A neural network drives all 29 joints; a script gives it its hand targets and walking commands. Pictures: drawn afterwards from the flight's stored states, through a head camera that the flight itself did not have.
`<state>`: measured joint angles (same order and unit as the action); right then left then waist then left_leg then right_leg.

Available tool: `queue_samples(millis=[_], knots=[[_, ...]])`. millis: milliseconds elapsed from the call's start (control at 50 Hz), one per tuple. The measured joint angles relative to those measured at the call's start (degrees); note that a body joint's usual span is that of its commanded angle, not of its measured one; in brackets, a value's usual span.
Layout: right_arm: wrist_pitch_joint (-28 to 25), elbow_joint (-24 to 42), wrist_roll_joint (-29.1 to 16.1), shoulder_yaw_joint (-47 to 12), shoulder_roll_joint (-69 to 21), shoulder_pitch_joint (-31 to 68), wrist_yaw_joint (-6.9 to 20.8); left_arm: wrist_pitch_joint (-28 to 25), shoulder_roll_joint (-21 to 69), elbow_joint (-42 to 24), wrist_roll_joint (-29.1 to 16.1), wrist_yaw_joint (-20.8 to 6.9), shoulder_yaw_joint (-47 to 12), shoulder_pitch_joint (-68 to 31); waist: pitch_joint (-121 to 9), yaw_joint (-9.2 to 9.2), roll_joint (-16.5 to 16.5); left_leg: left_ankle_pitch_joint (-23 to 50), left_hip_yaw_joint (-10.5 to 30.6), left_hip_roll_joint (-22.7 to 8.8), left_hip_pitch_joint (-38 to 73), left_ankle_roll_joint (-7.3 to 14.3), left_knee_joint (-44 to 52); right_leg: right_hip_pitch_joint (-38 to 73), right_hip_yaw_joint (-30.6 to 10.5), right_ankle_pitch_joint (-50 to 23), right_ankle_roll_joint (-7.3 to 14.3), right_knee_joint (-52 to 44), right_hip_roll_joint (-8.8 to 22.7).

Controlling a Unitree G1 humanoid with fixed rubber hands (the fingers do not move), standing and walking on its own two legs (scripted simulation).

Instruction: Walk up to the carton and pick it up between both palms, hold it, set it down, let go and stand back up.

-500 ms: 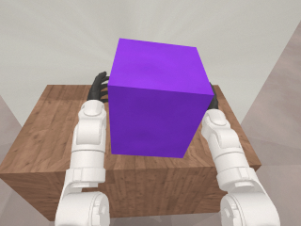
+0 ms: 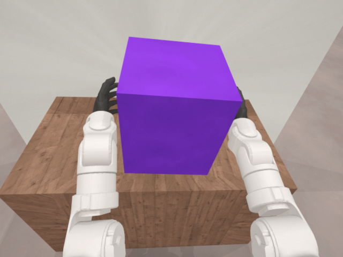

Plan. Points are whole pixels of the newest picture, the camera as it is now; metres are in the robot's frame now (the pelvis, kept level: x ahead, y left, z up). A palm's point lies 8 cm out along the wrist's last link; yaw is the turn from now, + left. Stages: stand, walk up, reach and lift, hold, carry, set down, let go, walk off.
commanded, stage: hold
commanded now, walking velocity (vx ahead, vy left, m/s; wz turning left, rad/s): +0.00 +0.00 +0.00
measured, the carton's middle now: (170, 110) +0.39 +0.01 +0.16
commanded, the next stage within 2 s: none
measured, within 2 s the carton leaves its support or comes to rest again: neither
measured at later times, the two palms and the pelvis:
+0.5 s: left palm (105, 114) +0.36 +0.16 +0.18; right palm (237, 119) +0.36 -0.14 +0.17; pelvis +0.01 +0.00 +0.00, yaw +0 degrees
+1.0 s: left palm (104, 115) +0.35 +0.16 +0.18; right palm (237, 120) +0.36 -0.14 +0.17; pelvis +0.01 +0.00 +0.00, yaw +0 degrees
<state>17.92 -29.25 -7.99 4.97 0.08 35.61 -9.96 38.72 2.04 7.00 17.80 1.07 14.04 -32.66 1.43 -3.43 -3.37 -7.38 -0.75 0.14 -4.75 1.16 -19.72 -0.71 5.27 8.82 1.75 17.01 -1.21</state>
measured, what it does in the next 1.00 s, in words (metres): stands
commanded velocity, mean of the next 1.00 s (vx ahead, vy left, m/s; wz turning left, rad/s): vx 0.00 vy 0.00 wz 0.00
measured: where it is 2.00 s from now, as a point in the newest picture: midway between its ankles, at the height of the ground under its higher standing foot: outside the picture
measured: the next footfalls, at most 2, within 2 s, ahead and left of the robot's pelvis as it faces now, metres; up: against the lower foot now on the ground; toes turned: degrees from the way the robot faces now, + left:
none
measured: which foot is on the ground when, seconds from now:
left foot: down 0.00-1.00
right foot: down 0.00-1.00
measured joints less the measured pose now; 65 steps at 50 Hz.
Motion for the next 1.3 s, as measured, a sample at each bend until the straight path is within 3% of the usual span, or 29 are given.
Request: queue_samples(millis=[660, 1300], knots=[[0.76, 4.02, -1.72, -2.95, 0.82, -2.69, -0.64, 1.76, 1.02, -5.89, 0.56, -0.14, -0.78, 3.97, 1.15, -0.50, 0.04, -1.17, -0.35, -0.13, 1.85, -0.03, -0.27, 2.15, -0.44, 0.52, -0.15, -0.64, -0.15], [0.33, 3.68, -1.01, -2.46, 0.21, -2.41, -0.83, 1.89, 0.84, -5.38, 0.96, -0.90, -0.25, 3.27, 1.48, -0.40, -0.22, -0.77, -0.29, -0.17, 1.98, -0.15, 0.07, 2.02, -0.39, 0.45, 0.03, -0.42, -0.19]])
